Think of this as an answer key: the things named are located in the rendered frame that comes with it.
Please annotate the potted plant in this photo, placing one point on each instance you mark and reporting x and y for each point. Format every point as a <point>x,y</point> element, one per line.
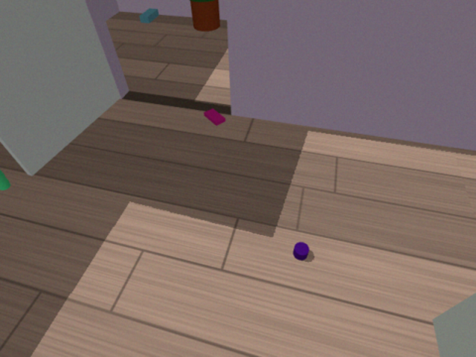
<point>205,14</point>

